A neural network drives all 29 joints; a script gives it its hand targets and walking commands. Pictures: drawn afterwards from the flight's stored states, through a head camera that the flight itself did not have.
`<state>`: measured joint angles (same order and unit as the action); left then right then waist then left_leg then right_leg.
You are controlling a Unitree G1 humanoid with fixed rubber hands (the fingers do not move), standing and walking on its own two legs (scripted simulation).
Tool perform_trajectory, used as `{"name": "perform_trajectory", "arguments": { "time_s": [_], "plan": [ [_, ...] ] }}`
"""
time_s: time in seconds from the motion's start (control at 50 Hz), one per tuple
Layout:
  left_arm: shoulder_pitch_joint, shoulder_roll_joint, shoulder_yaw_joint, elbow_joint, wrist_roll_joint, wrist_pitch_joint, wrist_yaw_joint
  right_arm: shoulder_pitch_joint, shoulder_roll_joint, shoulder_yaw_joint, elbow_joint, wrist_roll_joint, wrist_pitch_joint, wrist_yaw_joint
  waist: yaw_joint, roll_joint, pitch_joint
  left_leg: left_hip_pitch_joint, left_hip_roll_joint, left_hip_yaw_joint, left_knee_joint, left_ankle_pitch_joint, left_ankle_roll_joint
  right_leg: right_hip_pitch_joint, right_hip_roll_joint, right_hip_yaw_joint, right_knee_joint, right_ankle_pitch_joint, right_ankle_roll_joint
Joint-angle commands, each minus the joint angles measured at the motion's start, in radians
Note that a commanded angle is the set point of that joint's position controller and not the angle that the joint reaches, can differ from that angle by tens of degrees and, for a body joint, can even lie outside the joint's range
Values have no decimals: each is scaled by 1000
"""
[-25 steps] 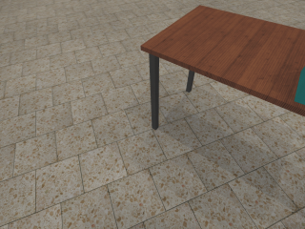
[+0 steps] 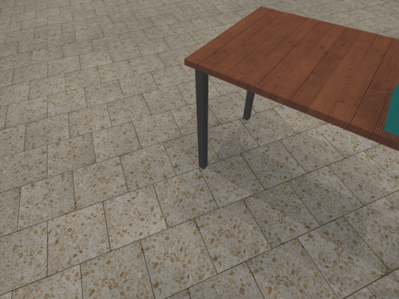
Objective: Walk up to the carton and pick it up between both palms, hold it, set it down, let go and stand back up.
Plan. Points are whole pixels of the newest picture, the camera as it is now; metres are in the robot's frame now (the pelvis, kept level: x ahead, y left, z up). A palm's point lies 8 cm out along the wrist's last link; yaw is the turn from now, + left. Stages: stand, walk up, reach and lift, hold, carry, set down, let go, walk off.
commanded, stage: stand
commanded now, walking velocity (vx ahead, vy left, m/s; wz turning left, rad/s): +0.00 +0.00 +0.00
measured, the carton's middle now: out of the picture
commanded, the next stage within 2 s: walk up in 0.26 s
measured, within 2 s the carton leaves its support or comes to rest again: neither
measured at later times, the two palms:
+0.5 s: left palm out of the picture -0.03 +0.19 -0.15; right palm out of the picture -0.03 -0.19 -0.15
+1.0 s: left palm (211, 292) +0.15 +0.00 -0.13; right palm out of the picture -0.17 -0.46 -0.18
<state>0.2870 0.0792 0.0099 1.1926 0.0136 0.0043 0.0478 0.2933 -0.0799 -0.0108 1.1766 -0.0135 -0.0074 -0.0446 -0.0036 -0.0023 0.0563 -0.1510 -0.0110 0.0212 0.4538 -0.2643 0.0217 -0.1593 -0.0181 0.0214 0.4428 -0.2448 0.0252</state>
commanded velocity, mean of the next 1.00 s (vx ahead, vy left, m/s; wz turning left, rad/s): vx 0.06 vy -0.15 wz -0.29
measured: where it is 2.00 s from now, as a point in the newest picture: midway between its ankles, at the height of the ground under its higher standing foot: (322, 286)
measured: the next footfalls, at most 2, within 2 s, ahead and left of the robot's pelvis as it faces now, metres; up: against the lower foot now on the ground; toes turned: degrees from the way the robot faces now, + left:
right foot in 0.92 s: -0.03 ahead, -0.33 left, +0.00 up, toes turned -22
left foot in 1.58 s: +0.27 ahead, -0.36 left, +0.00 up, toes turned -29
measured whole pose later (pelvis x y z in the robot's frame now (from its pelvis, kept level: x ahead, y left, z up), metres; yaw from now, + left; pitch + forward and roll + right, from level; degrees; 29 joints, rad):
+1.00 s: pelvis -0.05 -0.19 -0.03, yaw -17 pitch +0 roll -1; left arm 0.10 0.19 0.05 0.88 0.01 0.03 -0.09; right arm 0.33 -0.33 -0.14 1.08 -0.05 0.08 -0.05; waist -0.03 0.09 0.03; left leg -0.42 0.28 0.02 1.04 -0.66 -0.07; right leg -0.40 -0.06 -0.06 0.79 -0.39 0.03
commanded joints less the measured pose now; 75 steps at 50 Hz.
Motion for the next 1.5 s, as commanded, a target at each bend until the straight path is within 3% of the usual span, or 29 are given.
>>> {"name": "perform_trajectory", "arguments": {
  "time_s": [0.0,0.42,0.46,0.52,0.54,0.56,0.58,0.66,0.76,0.78,0.82,0.86,0.88,0.9,0.92,0.94,0.96,0.98,1.04,1.06,1.1,1.18,1.26,1.28,1.36,1.38,1.4,1.42,1.48],
  "plan": [
    [88,70,8,-7,0,-6,4,92,-77,-11,-11,0,-8,-4,0,4,54,-55,85,-91,-121,98,21,-31,-55,42,-69,122,-36],
    [101,69,5,-8,-1,-9,3,102,-76,-10,-14,1,-12,-2,0,3,51,-53,87,-91,-124,107,24,-35,-58,42,-70,128,-34],
    [-5,135,32,-106,-5,-1,-4,83,-240,-73,-62,7,-5,-41,-25,36,63,119,168,-36,-30,75,16,-360,-40,52,169,154,-19],
    [-92,125,46,-206,16,15,-14,143,-231,-84,-78,-8,9,-53,-74,221,22,-57,452,-259,-182,57,198,-394,-26,-64,633,-335,0],
    [-166,237,109,-236,64,48,-29,247,-342,-95,-87,-10,16,-81,-123,-23,66,3,676,-422,-73,776,264,-584,-28,-4,865,-405,39],
    [-131,216,104,-240,60,63,-39,275,-334,-107,-73,-15,8,-99,-95,-89,2,24,675,-338,-35,960,285,-560,-69,36,955,-386,38],
    [-116,188,97,-249,57,72,-50,260,-339,-113,-87,-17,2,-105,-70,-39,-36,-4,637,-290,-25,985,266,-525,-73,78,995,-356,31],
    [-133,165,99,-266,48,94,-82,60,-305,-111,-155,-36,2,-94,13,119,-44,-54,466,-116,-2,598,126,-517,-76,107,903,-190,31],
    [-182,149,73,-310,20,93,-112,73,-338,-132,-170,-43,12,-56,-2,333,-67,20,375,52,55,675,51,-392,-65,-27,427,-148,60],
    [-264,143,58,-358,36,103,-158,255,-446,-179,-113,-34,19,-54,-93,338,-127,89,479,-98,-129,-138,65,-446,-71,-56,486,-205,37],
    [-318,172,50,-430,24,101,-179,96,-463,-172,-139,-21,22,-45,-61,426,6,-100,495,-79,-223,-441,34,-349,-132,-42,342,-179,39],
    [-129,189,64,-365,9,70,-163,-37,-409,-157,-154,-22,15,-20,48,347,6,-298,412,72,-120,-507,-14,-54,-50,-159,186,-195,15],
    [22,240,83,-304,6,54,-150,-109,-392,-149,-183,-32,18,-10,119,167,-37,-435,344,139,36,-594,-24,132,-9,-190,166,-154,-3],
    [177,300,107,-225,2,35,-134,-148,-332,-127,-198,-45,22,-1,198,-173,-76,-508,209,213,450,-577,-36,235,34,-112,61,-171,-27],
    [270,417,123,-223,0,24,-127,-186,-231,-108,-277,-56,41,-1,244,-595,-63,-775,111,152,814,-617,-67,231,-223,344,-104,-315,-96],
    [167,489,126,-255,-13,25,-119,-258,-231,-103,-358,-34,50,-2,233,-703,9,-820,144,45,893,-500,-65,19,-288,540,-305,-637,-161],
    [67,432,95,-289,-21,22,-111,-297,-257,-101,-387,-12,41,7,202,-605,69,-779,187,4,918,-401,-56,-90,-281,550,-357,-651,-169],
    [44,375,79,-297,-7,17,-97,-261,-275,-101,-355,-11,25,18,153,-467,85,-766,199,-1,916,-316,-39,-52,-236,436,-270,-419,-160],
    [-90,313,76,-374,20,-7,-81,-50,-312,-128,-264,-45,-1,45,15,-150,-77,-629,212,-1,820,-92,-31,22,-181,302,-185,-215,-178],
    [-73,272,66,-370,14,-19,-83,-42,-314,-131,-258,-41,-8,50,20,-58,-93,-556,208,8,783,-46,-41,0,-172,285,-192,-128,-185],
    [80,227,50,-309,-1,-62,-67,-120,-257,-107,-295,-43,-18,79,47,42,-64,-653,207,-32,749,66,-57,54,-271,425,-262,-119,-175],
    [142,194,28,-267,-9,-92,-48,-197,-213,-83,-340,-30,-13,86,35,6,-18,-688,162,-10,604,185,-81,116,-243,340,-278,172,-164],
    [307,166,14,-191,-13,-95,-31,-267,-185,-58,-344,-18,-13,83,80,-83,2,-711,94,47,544,198,-90,225,-176,239,-186,709,-67],
    [356,199,18,-181,0,-97,-24,-239,-208,-61,-312,-19,6,87,97,22,14,-794,78,58,600,168,-98,328,-250,333,-148,900,-32],
    [395,205,8,-164,0,-92,-8,-252,-161,-50,-305,-19,24,73,77,-103,24,-763,28,85,561,146,-89,336,-189,237,-98,1067,44],
    [408,149,-11,-128,-32,-74,-2,-319,-139,-30,-365,-10,7,71,69,-257,23,-663,26,92,469,160,-67,264,-67,106,-112,1021,58],
    [448,162,-5,-140,1,-85,3,-316,-142,-38,-326,-21,13,73,125,-182,26,-728,-14,132,529,142,-71,360,-146,186,-93,1199,68],
    [493,109,-25,-89,-27,-71,6,-408,-131,-19,-383,-4,-5,67,119,-259,53,-630,-25,143,393,151,-58,280,-34,77,-104,1112,87],
    [508,102,-42,-60,-21,-72,12,-441,-130,-29,-383,6,-29,58,134,-254,51,-388,-96,206,168,188,-52,202,-60,125,-20,1353,42]
  ]
}}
